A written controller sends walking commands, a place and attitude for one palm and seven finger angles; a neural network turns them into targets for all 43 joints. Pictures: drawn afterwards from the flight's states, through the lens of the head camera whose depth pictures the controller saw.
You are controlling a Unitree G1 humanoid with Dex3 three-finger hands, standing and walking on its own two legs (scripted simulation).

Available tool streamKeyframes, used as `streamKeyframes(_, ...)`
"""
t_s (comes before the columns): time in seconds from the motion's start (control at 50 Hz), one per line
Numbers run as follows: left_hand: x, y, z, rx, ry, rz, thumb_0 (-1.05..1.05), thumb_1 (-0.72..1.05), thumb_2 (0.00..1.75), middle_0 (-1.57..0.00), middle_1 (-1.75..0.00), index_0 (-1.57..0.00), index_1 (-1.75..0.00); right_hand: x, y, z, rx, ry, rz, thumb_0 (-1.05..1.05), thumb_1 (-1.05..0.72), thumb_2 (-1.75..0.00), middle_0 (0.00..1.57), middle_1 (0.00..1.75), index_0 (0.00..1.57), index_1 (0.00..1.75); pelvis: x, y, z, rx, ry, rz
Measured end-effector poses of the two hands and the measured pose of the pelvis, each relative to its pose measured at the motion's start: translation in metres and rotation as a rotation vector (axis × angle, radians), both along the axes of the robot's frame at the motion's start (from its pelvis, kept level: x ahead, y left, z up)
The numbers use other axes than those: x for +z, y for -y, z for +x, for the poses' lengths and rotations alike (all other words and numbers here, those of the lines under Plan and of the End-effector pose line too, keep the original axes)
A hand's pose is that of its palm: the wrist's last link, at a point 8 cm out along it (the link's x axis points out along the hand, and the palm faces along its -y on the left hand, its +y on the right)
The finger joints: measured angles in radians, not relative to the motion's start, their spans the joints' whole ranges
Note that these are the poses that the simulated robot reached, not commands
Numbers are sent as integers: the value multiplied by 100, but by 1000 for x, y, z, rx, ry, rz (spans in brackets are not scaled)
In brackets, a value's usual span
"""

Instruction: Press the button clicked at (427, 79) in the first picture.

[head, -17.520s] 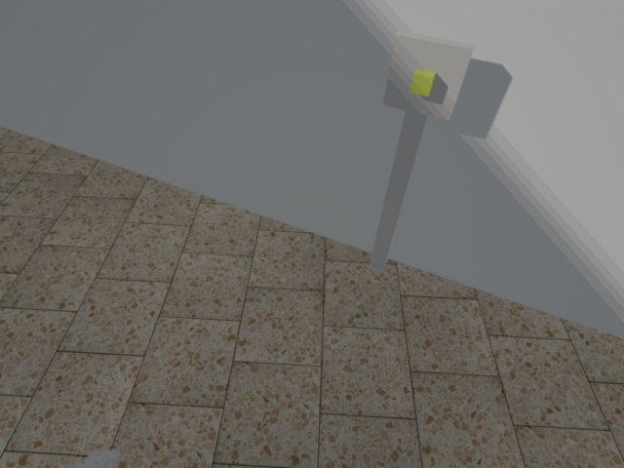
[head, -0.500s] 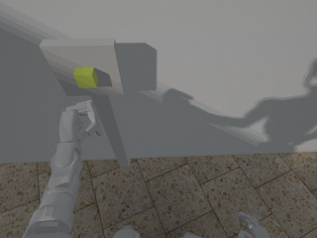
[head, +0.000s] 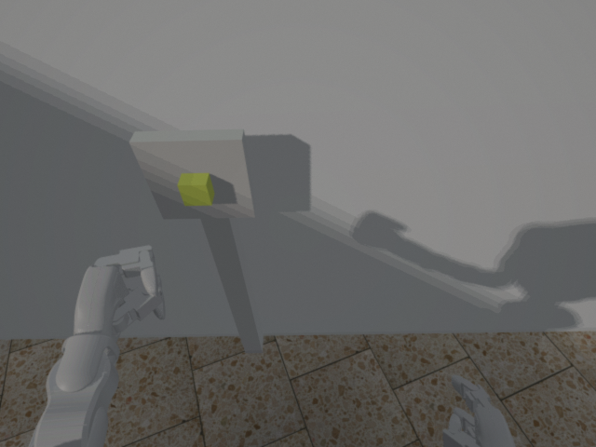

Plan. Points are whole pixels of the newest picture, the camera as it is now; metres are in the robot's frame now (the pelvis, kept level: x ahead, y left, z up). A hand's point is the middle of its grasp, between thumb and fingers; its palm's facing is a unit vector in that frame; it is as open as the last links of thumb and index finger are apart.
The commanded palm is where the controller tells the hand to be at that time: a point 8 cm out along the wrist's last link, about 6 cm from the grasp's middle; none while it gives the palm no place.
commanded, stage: draw the hand back to the body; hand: left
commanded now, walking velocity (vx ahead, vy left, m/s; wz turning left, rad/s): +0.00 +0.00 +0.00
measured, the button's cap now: (197, 188) +0.51 +0.21 +0.06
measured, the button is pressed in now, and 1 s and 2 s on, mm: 0 0 0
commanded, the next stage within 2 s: step back with the hand held close in 0.90 s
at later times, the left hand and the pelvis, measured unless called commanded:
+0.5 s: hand (70, 316) +0.21 +0.24 +0.16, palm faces +0.35 -0.86 -0.37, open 3.1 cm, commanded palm +0.16 +0.29 +0.18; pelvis +0.02 +0.01 +0.02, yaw +0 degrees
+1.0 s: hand (28, 342) +0.18 +0.25 +0.18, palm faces +0.40 -0.83 -0.39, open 3.1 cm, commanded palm +0.13 +0.29 +0.20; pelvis +0.00 +0.01 +0.02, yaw +0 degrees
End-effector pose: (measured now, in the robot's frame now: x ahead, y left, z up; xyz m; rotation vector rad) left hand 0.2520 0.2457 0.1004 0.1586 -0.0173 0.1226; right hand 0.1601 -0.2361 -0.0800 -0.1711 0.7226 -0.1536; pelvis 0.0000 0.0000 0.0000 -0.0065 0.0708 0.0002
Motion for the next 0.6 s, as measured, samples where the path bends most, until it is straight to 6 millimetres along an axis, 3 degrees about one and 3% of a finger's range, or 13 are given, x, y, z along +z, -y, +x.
streamKeyframes(0.12, 19, -9, -24, 97, -34, 111, 2, 90, 90, -130, -150, -130, -150, 20, -15, 25, 41, 50, -1, 1, -90, -90, 20, 30, 20, 30, 13, -3, 6, -3, 59, 2)
streamKeyframes(0.26, 36, -24, -45, 183, -30, 148, 2, 90, 89, -130, -150, -130, -150, 29, -28, 41, 93, 59, -3, 1, -90, -90, 21, 30, 21, 30, 20, -7, 13, -1, 103, 3)
streamKeyframes(0.6, 87, -42, -91, 251, 65, 281, 2, 90, 89, -130, -150, -130, -150, 27, -33, 39, 104, 48, 7, 2, -90, -90, 21, 30, 21, 30, 23, -12, 20, -6, 131, -2)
